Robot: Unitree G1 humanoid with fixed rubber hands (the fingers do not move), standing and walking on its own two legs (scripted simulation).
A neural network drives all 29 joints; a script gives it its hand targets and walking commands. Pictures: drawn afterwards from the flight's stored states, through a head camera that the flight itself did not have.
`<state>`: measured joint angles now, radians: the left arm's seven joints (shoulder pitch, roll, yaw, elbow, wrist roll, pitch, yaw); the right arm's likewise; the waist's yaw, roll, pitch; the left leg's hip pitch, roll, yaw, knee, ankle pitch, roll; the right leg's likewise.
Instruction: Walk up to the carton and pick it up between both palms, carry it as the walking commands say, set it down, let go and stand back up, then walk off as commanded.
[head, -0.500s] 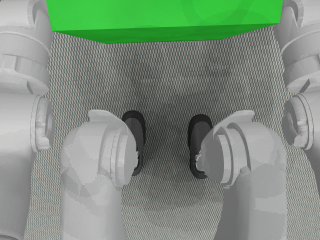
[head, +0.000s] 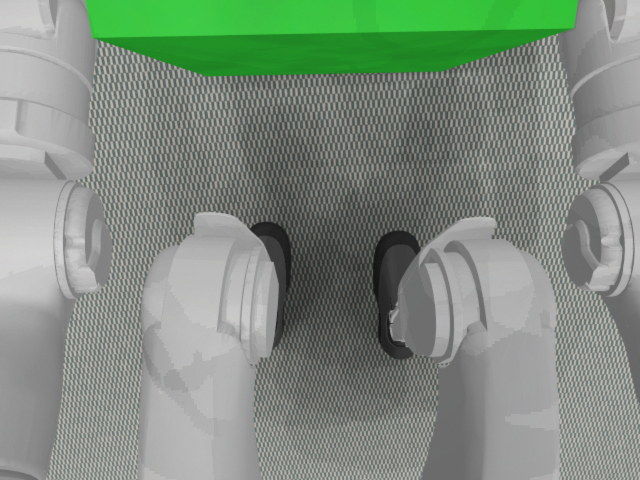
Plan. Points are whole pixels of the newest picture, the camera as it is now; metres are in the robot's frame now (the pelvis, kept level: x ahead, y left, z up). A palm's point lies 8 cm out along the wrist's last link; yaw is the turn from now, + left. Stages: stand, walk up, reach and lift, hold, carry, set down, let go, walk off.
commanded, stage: reach and lift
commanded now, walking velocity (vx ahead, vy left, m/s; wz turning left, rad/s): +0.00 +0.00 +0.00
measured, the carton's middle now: out of the picture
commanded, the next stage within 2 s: none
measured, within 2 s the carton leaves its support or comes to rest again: neither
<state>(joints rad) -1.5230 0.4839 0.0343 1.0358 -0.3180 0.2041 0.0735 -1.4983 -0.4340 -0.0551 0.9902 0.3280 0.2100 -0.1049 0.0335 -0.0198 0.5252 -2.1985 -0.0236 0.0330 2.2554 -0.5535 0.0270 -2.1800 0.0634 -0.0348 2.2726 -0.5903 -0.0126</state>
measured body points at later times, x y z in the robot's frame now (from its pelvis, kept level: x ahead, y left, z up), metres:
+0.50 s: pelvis -0.01 +0.00 +0.04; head +0.37 +0.03 +0.28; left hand +0.58 +0.23 -0.09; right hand +0.59 -0.16 -0.09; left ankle +0.13 +0.11 -0.32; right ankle +0.12 -0.11 -0.32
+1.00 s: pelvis -0.02 -0.01 +0.09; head +0.34 +0.02 +0.34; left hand +0.56 +0.23 -0.02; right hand +0.57 -0.16 -0.03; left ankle +0.13 +0.11 -0.32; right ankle +0.12 -0.11 -0.32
